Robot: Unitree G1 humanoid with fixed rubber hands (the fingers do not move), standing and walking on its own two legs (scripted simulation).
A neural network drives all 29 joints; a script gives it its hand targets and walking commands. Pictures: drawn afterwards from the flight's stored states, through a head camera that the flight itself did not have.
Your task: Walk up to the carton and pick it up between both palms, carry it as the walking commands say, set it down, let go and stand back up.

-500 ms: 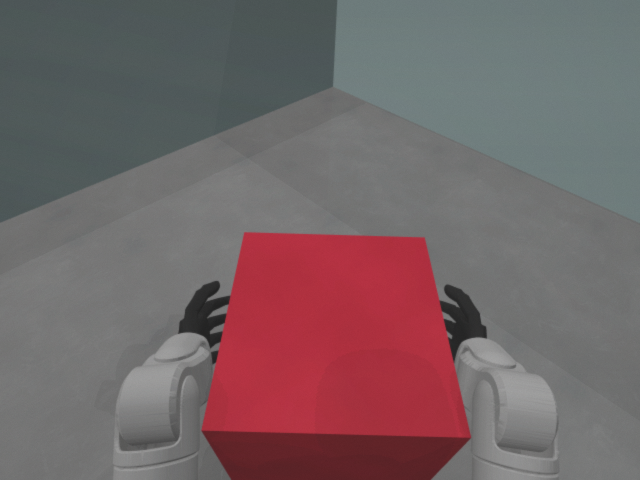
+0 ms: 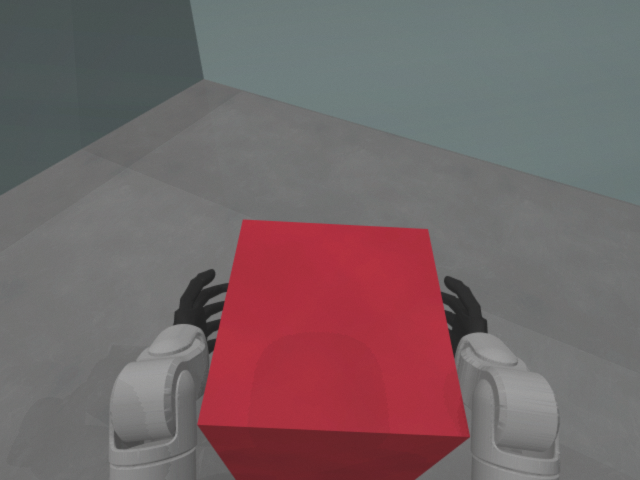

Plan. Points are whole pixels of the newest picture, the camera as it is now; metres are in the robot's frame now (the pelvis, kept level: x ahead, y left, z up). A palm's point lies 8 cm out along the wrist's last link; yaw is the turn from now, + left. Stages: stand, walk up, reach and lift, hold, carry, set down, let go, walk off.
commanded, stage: carry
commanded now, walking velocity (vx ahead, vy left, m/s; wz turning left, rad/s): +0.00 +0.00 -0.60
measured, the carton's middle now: (326, 367) +0.28 +0.00 +0.02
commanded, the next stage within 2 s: none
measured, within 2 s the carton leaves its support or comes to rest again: neither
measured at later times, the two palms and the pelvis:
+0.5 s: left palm (261, 362) +0.25 +0.08 +0.08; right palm (563, 451) +0.16 -0.21 +0.09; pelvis -0.05 +0.00 +0.00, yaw -17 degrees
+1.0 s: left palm (410, 430) +0.18 -0.07 +0.09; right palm out of the picture +0.00 -0.31 +0.08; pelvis -0.12 -0.03 +0.01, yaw -35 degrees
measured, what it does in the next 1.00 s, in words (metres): walks backwards, turning right: right foot, then left foot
